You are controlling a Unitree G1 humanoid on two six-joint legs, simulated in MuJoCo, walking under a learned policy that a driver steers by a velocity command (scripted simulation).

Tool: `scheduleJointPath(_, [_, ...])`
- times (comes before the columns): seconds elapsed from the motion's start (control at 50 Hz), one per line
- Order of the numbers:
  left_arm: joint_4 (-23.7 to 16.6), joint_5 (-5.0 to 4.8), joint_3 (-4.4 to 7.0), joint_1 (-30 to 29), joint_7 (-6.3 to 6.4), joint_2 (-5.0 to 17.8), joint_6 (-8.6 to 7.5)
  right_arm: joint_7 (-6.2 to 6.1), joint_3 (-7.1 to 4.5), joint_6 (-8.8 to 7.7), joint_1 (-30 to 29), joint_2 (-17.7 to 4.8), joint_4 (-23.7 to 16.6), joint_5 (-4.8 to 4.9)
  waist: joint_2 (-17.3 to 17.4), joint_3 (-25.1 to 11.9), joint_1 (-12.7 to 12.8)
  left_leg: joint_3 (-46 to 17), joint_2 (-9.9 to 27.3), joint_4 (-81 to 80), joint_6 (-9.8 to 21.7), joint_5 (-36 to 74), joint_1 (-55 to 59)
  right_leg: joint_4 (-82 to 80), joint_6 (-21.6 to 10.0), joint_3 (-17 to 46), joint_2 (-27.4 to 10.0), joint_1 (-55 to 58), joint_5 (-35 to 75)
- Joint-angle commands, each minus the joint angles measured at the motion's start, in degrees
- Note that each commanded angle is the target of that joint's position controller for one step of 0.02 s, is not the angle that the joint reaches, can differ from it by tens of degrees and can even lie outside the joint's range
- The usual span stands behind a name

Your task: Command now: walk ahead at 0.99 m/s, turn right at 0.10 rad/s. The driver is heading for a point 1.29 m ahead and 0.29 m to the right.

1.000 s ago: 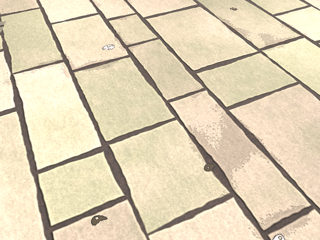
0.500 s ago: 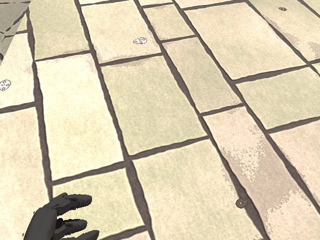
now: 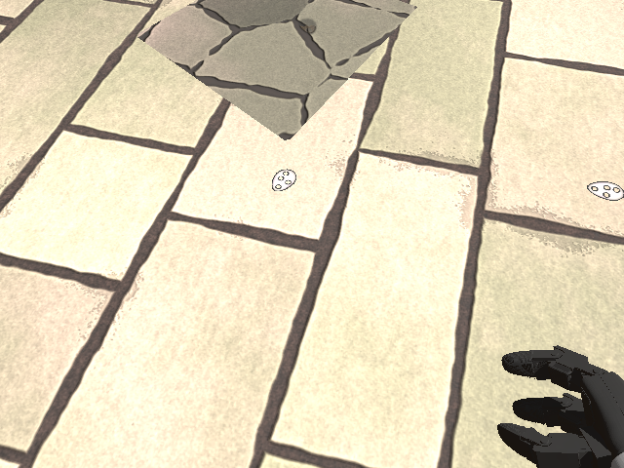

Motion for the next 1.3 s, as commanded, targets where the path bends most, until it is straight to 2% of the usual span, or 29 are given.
scheduleJointPath(0.02, [-6.0,-0.22,1.88,-6.78,0.42,11.86,-0.02,-3.55,-5.34,-0.19,33.22,-14.25,7.01,-1.57,-3.39,-16.89,-21.14,-12.49,8.21,-2.46,1.82,-15.23,54.67,47.1,-8.64,5.54,-7.29,-32.12,50.03])
scheduleJointPath(0.04, [-8.88,-2.74,0.22,-0.45,-0.66,3.09,-0.4,-3.94,-6.33,-0.85,30.38,-18.08,5.51,-1.97,12.03,-26.84,-12.51,-42.57,27.01,-9.4,4.31,-27.32,68.05,69.62,-7.22,11.26,1.5,-51.49,-1.25])
scheduleJointPath(0.06, [-9.95,-2.67,1.91,-7.58,0.06,9.96,-0.36,-4.23,-6.53,-0.64,29.55,-16.13,5.01,-0.75,3.12,-25.66,-16.0,-45.37,26.72,-16.82,3.06,-26.81,60.93,73.36,-8.54,16.79,1.11,-55.53,3.99])
scheduleJointPath(0.1, [-10.04,-2.28,1.49,-11.53,-0.49,6.79,-0.04,-4.18,-4.92,-1.9,24.45,-9.18,8.14,-0.19,-0.31,-5.43,-10.57,-27.65,21.28,-20.75,0.87,-14.38,41.02,65.38,-8.28,15.77,-3.62,-55.98,11.03])
scheduleJointPath(0.18, [-7.7,-0.39,1.65,-10.55,-2.26,2.91,3.91,-3.83,-3.35,-4.24,23.02,-2.82,10.8,1.84,1.88,1.86,-4.98,-9.81,15.27,-26.78,-3.81,-2.66,28.2,60.56,-7.13,15.87,-6.92,-51.87,13.01])
scheduleJointPath(0.26, [-11.35,-1.08,1.28,-21.54,-3.43,1.6,4.62,-3.66,-3.0,-5.4,22.74,-1.23,12.72,1.92,2.89,5.86,-4.78,6.19,8.37,-30.32,-7.39,13.08,27.18,52.28,-7.12,10.08,-4.26,-56.87,24.68])
scheduleJointPath(0.32, [-14.96,-0.59,0.38,-28.43,-4.58,1.65,3.91,-4.43,-3.07,-5.85,25.04,-3.37,13.92,2.32,1.64,8.05,-4.56,11.37,9.92,-31.1,-8.05,28.16,28.61,37.85,-9.07,4.84,-3.0,-53.37,31.59])
scheduleJointPath(0.4, [-14.01,-0.54,0.7,-23.7,-4.95,4.8,3.79,-6.94,-4.33,-4.6,26.2,-10.96,12.96,2.15,4.68,1.57,-0.41,12.93,13.54,-17.04,-10.19,71.01,39.88,29.58,-12.62,-0.84,5.3,-41.27,28.99])
scheduleJointPath(0.44, [-8.58,-0.42,3.25,-3.64,-3.65,10.58,4.15,-7.52,-5.44,-2.22,20.55,-13.71,11.08,1.03,6.12,-8.13,10.27,10.32,15.33,7.27,-9.01,74.12,36.55,30.32,-15.34,1.87,7.94,-20.7,21.99])
scheduleJointPath(0.46, [-5.49,-0.86,5.12,6.3,-2.31,13.5,4.23,-6.79,-5.62,-1.36,17.91,-13.46,10.44,0.89,2.64,-11.78,14.22,9.87,12.29,28.73,-8.05,56.24,29.42,26.29,-17.63,6.92,7.54,-8.8,17.84])
scheduleJointPath(0.48, [-5.54,-2.11,6.4,0.36,-1.19,16.07,4.94,-5.08,-3.56,-2.04,15.8,-5.16,9.19,0.42,-13.51,-4.4,8.3,7.85,-0.3,52.06,-8.91,-10.4,10.39,25.13,-19.57,16.33,3.02,-5.59,19.43])
scheduleJointPath(0.5, [-8.6,0.02,7.54,-5.51,-1.25,22.42,5.59,-4.81,-2.33,-3.37,22.55,-3.27,2.42,1.79,-19.32,-13.98,-0.77,-3.11,-4.13,66.5,-11.57,-22.51,-10.3,15.59,-32.71,48.62,-8.11,7.85,14.24])
scheduleJointPath(0.52, [-10.82,0.1,7.39,-7.57,-0.83,19.53,5.42,-4.96,-1.6,-4.99,20.64,-5.24,2.0,1.1,-7.2,-15.62,0.73,-10.25,-0.62,63.35,-9.79,-18.22,-14.99,2.89,-32.32,60.26,-12.88,7.28,-1.72])
scheduleJointPath(0.54, [-9.91,0.14,6.04,-9.45,-0.43,13.65,5.18,-4.86,-1.91,-5.46,18.22,-7.14,3.16,1.07,3.9,-5.72,-1.71,-9.99,2.95,55.27,-8.78,-13.08,-12.84,-1.28,-26.54,55.39,-11.44,-4.69,-6.56])
scheduleJointPath(0.6, [-8.75,-0.38,3.65,-12.68,0.4,8.04,1.83,-4.58,-0.73,-2.48,19.26,-4.46,4.23,-0.98,7.6,1.78,-8.66,-9.06,8.88,42.26,-10.15,-9.89,-0.7,-1.47,-21.73,40.18,-5.9,-27.89,8.07])
scheduleJointPath(0.7, [-7.17,-0.93,3.69,-8.44,-1.25,9.02,-2.03,-2.75,0.26,-0.42,8.57,-2.23,1.62,1.62,2.49,5.73,-4.09,-3.01,11.59,18.37,-8.49,6.3,-1.84,-7.6,-13.43,21.16,0.26,-29.47,28.62])
scheduleJointPath(0.76, [-5.33,-1.21,3.04,-3.86,-1.16,7.87,-2.92,-1.8,0.78,-1.24,1.75,-0.37,0.42,2.49,0.44,5.32,0.01,2.43,7.43,4.03,-5.13,17.25,1.01,-9.75,-8.41,13.88,0.76,-22.2,46.42])
scheduleJointPath(0.84, [-4.05,-0.05,2.39,-3.33,0.57,9.28,-2.87,-1.68,-0.2,-1.97,2.3,-2.99,1.89,2.35,-4.96,2.25,-1.66,5.69,-0.01,-2.87,-2.05,17.65,4.32,-5.13,-4.21,7.58,-2.7,-7.98,77.47])
scheduleJointPath(0.9, [-5.87,1.45,3.08,-7.23,3.01,12.82,-1.08,-1.75,-2.33,-1.34,19.24,-8.13,8.33,2.31,-7.08,-8.01,-10.89,6.79,-8.17,-1.0,-0.6,8.35,20.12,17.88,-1.85,5.21,-5.78,-4.48,102.17])
scheduleJointPath(0.92, [-7.12,1.69,3.41,-11.53,3.36,14.01,-0.51,-2.16,-3.35,-1.34,31.31,-10.16,11.89,1.76,-7.9,-9.19,-16.87,2.88,-5.72,-3.67,2.12,6.58,31.7,34.85,-1.06,5.54,-7.0,-13.03,98.04])
scheduleJointPath(0.94, [-8.77,1.73,3.56,-18.0,3.36,13.98,-0.39,-3.07,-5.29,-0.77,44.2,-13.04,14.96,1.84,-4.16,-12.79,-25.1,-4.78,0.33,-3.74,6.52,3.21,45.4,62.24,-1.44,4.24,-1.49,-25.38,69.74])
scheduleJointPath(0.96, [-12.6,-0.37,0.93,-13.25,1.53,3.33,-1.42,-3.65,-6.57,-0.29,40.66,-17.36,15.59,0.13,16.77,-15.95,-13.73,-33.92,15.61,-1.31,17.73,4.83,68.02,86.51,1.78,10.4,8.75,-60.42,-7.42])
scheduleJointPath(0.98, [-15.19,0.04,0.38,-18.2,1.42,6.85,-2.5,-3.67,-6.84,0.04,37.48,-14.67,13.98,1.87,3.41,-21.32,-16.52,-48.07,17.75,-12.78,19.31,-8.93,66.21,85.63,-0.5,18.85,6.61,-65.5,-0.99])
scheduleJointPath(1.02, [-16.75,1.2,-0.31,-22.63,0.29,7.66,-3.71,-4.02,-5.75,0.41,31.28,-8.86,14.08,2.49,-6.61,-4.89,-10.06,-39.7,13.55,-22.47,12.45,-15.4,42.58,72.38,-3.16,18.57,0.58,-61.69,8.0])
scheduleJointPath(1.08, [-18.07,3.69,-1.46,-20.76,-0.64,5.56,0.01,-4.29,-4.52,-1.1,27.45,-6.84,13.44,2.81,-5.3,2.78,-2.95,-29.62,5.73,-26.12,9.99,-12.47,19.78,62.33,-1.19,16.48,-2.76,-53.9,5.42])
scheduleJointPath(1.14, [-22.72,2.5,-2.58,-29.67,-1.59,5.08,0.45,-4.14,-5.28,-2.97,26.65,-9.14,12.48,2.8,-2.53,8.43,-3.84,-23.33,2.53,-30.09,9.08,4.42,6.95,40.54,0.92,11.54,-3.99,-46.55,16.2])
scheduleJointPath(1.24, [-22.32,1.43,-2.93,-34.69,-1.3,2.56,-0.82,-3.63,-5.61,-3.41,37.32,-8.38,16.77,4.57,1.72,1.75,-12.12,-16.3,0.3,-21.95,-0.32,34.7,23.9,17.75,-3.36,7.37,3.31,-36.64,40.76])
scheduleJointPath(1.26, [-25.09,-1.15,-0.6,-38.64,-0.44,6.38,-2.76,-4.94,-4.64,-2.56,39.87,-5.01,16.63,6.03,1.33,-0.6,-12.94,-19.69,1.36,-15.97,-2.22,28.62,27.71,13.17,-2.94,11.38,5.48,-34.47,38.99])
scheduleJointPath(1.3, [-23.74,-0.95,0.95,-30.91,0.2,8.14,-3.93,-6.26,-5.15,-1.04,36.22,-9.0,16.39,4.85,6.55,-5.97,-5.52,-20.15,2.49,-4.34,-4.89,38.46,32.73,10.1,-4.09,11.03,6.36,-26.88,42.21])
